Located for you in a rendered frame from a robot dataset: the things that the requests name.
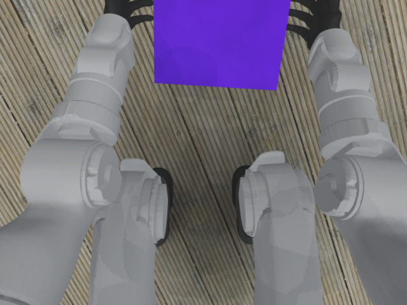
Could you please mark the carton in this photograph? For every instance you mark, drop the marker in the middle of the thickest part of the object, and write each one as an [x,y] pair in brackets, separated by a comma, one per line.
[221,43]

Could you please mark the robot right foot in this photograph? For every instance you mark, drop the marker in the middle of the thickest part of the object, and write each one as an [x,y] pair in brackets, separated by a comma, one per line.
[239,172]

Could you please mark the right robot forearm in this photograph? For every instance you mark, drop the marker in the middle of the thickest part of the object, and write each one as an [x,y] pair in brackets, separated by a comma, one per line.
[345,103]

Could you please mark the robot right hand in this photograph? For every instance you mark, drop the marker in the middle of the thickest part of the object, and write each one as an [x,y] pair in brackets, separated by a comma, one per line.
[326,15]

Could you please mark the robot left hand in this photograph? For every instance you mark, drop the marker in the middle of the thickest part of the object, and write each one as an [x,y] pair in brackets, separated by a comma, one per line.
[124,8]

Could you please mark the left robot upper arm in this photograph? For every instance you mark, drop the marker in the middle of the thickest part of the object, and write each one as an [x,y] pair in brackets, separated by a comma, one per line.
[65,182]

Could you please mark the left robot forearm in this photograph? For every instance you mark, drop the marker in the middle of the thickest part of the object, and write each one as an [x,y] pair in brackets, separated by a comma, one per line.
[96,89]

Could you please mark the right robot upper arm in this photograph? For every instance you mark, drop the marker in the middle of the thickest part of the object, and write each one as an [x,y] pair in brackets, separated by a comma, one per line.
[366,197]

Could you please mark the robot left thigh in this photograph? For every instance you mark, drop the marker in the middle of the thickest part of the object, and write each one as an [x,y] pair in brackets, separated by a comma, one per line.
[122,269]

